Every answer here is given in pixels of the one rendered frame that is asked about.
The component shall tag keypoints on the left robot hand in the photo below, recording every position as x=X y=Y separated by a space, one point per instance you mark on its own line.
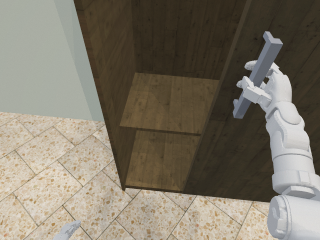
x=67 y=230

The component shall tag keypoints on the wardrobe door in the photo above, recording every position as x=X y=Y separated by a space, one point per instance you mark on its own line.
x=233 y=157

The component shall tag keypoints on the handle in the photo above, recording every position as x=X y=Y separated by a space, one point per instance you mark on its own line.
x=259 y=72

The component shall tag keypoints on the right robot hand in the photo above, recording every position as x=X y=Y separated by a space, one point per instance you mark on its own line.
x=277 y=89

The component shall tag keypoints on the right robot upper arm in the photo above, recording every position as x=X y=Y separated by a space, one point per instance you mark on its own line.
x=294 y=218

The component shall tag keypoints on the robot right forearm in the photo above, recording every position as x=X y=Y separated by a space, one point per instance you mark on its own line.
x=294 y=173

